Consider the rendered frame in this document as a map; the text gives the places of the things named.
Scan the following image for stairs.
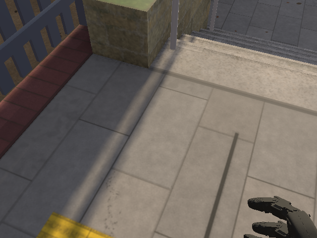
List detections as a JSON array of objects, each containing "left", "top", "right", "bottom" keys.
[{"left": 179, "top": 28, "right": 317, "bottom": 73}]

